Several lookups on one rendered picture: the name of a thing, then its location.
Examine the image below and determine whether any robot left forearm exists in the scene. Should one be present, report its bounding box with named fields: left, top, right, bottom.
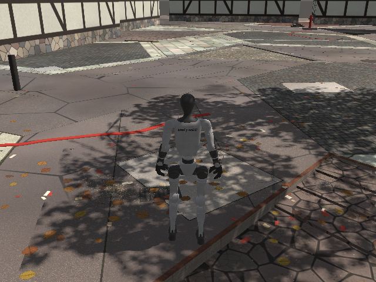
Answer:
left=156, top=144, right=167, bottom=166

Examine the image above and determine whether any left robot foot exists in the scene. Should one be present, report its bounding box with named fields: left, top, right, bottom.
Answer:
left=169, top=225, right=177, bottom=241

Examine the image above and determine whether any left robot hand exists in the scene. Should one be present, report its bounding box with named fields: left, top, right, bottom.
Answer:
left=155, top=164, right=169, bottom=176

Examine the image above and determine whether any robot right forearm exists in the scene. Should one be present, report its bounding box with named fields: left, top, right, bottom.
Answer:
left=209, top=143, right=221, bottom=167

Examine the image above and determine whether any right robot upper arm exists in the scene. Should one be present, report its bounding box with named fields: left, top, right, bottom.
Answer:
left=200, top=119, right=215, bottom=152

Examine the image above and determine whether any robot right thigh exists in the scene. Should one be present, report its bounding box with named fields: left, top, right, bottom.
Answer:
left=195, top=164, right=208, bottom=207

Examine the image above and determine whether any left robot upper arm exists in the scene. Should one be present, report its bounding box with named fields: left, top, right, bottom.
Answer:
left=161, top=119, right=176, bottom=152

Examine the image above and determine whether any right robot hand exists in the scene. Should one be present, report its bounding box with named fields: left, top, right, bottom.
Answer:
left=209, top=165, right=223, bottom=179

